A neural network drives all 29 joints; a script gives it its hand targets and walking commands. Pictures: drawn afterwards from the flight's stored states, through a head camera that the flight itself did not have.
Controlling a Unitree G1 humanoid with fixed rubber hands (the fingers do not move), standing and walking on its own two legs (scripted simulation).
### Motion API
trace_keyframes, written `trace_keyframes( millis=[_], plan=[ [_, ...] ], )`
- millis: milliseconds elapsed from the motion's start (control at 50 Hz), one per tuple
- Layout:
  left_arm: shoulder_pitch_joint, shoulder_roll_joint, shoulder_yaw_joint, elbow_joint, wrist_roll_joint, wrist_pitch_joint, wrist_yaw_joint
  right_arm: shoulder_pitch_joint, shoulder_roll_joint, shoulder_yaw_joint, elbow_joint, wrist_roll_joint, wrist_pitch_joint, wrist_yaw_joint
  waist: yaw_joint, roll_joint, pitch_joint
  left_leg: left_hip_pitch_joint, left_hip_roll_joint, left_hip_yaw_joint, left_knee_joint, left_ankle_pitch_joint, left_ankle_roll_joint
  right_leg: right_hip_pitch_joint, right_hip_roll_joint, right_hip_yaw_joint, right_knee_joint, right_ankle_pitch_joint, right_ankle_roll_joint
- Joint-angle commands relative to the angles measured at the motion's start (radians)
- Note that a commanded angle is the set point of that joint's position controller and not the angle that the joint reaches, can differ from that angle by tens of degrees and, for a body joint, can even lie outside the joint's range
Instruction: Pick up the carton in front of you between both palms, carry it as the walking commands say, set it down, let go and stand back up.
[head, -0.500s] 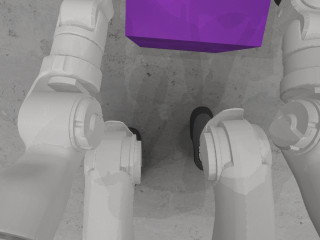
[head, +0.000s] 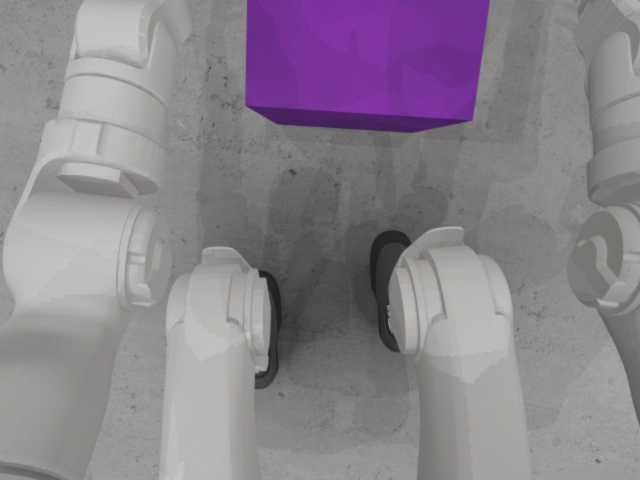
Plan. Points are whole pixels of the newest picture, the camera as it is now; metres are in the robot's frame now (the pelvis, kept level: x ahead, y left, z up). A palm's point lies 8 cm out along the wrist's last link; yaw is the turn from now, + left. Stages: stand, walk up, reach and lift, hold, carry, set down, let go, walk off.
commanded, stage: set down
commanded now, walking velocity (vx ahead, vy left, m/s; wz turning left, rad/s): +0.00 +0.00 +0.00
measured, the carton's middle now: (356, 34) +0.54 -0.08 -0.27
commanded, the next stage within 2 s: let go in 0.80 s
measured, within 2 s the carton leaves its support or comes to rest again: neither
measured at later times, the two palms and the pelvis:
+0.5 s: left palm out of the picture +0.60 +0.09 +0.03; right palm out of the picture +0.53 -0.29 +0.03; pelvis +0.02 +0.00 +0.13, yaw +0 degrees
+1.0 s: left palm out of the picture +0.56 +0.10 +0.16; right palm out of the picture +0.50 -0.29 +0.15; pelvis +0.05 -0.01 +0.26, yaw -1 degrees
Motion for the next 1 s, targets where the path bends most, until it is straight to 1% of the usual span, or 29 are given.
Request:
trace_keyframes(
  millis=[0,60,140,200,320,380,460,580,720,800,880,940,980],
  plan=[
    [-0.261,0.095,0.07,-0.07,0.041,0.007,-0.003,-0.232,-0.139,-0.026,-0.108,-0.031,0.012,-0.006,-0.048,-0.029,-1.319,0.331,-0.021,0.109,-0.292,0.168,0.015,0.903,0.026,-0.079,-0.211,0.343,0.017],
    [-0.227,0.077,0.111,-0.028,0.074,0.0,-0.02,-0.207,-0.096,-0.04,-0.1,-0.061,0.012,0.004,-0.03,-0.038,-1.244,0.283,-0.022,0.105,-0.34,0.159,0.017,0.85,0.029,-0.073,-0.26,0.32,0.027],
    [-0.207,0.07,0.139,-0.023,0.102,-0.009,-0.032,-0.177,-0.075,-0.059,-0.113,-0.084,0.011,0.016,-0.024,-0.043,-1.264,0.292,-0.025,0.104,-0.403,0.182,0.015,0.867,0.036,-0.074,-0.318,0.345,0.034],
    [-0.201,0.067,0.14,-0.052,0.11,-0.005,-0.036,-0.156,-0.081,-0.074,-0.142,-0.096,0.018,0.021,-0.033,-0.035,-1.329,0.345,-0.027,0.105,-0.449,0.208,0.011,0.905,0.041,-0.082,-0.366,0.373,0.034],
    [-0.186,0.058,0.119,-0.154,0.102,0.022,-0.034,-0.114,-0.108,-0.097,-0.232,-0.101,0.046,0.028,-0.053,0.006,-1.499,0.499,-0.032,0.104,-0.542,0.291,-0.002,1.007,0.054,-0.096,-0.461,0.465,0.027],
    [-0.161,0.052,0.116,-0.195,0.101,0.037,-0.032,-0.086,-0.113,-0.102,-0.271,-0.098,0.062,0.038,-0.054,0.019,-1.549,0.563,-0.033,0.1,-0.596,0.335,-0.006,1.057,0.06,-0.097,-0.51,0.509,0.026],
    [-0.12,0.045,0.126,-0.224,0.109,0.047,-0.035,-0.045,-0.101,-0.104,-0.294,-0.097,0.076,0.055,-0.045,0.022,-1.551,0.611,-0.033,0.093,-0.674,0.372,-0.009,1.112,0.062,-0.092,-0.581,0.547,0.026],
    [-0.06,0.03,0.148,-0.209,0.13,0.037,-0.051,0.011,-0.071,-0.117,-0.283,-0.117,0.068,0.072,-0.034,0.01,-1.489,0.654,-0.027,0.081,-0.806,0.395,-0.011,1.182,0.061,-0.081,-0.704,0.574,0.03],
    [-0.014,0.015,0.167,-0.186,0.153,0.012,-0.073,0.051,-0.051,-0.144,-0.279,-0.158,0.039,0.084,-0.031,-0.001,-1.443,0.752,-0.018,0.061,-0.963,0.439,-0.015,1.29,0.058,-0.07,-0.855,0.613,0.03],
    [0.021,-0.006,0.187,-0.153,0.18,-0.003,-0.084,0.086,-0.024,-0.158,-0.251,-0.188,0.022,0.093,-0.024,-0.001,-1.386,0.798,-0.011,0.051,-1.045,0.448,-0.016,1.322,0.054,-0.062,-0.937,0.607,0.029],
    [0.142,-0.048,0.212,-0.179,0.236,-0.008,-0.076,0.193,-0.011,-0.16,-0.27,-0.239,0.012,0.114,-0.014,-0.002,-1.432,0.907,-0.01,0.048,-1.125,0.52,-0.021,1.428,0.056,-0.059,-1.008,0.662,0.021],
    [0.284,-0.092,0.218,-0.253,0.278,-0.007,-0.058,0.317,-0.006,-0.145,-0.324,-0.276,0.01,0.136,-0.008,-0.01,-1.459,0.993,-0.011,0.048,-1.184,0.576,-0.026,1.53,0.056,-0.057,-1.059,0.707,0.011],
    [0.394,-0.116,0.21,-0.318,0.287,-0.011,-0.049,0.418,-0.003,-0.122,-0.373,-0.29,0.008,0.15,-0.005,-0.025,-1.451,1.025,-0.01,0.048,-1.223,0.592,-0.028,1.615,0.053,-0.048,-1.096,0.731,0.004]
  ],
)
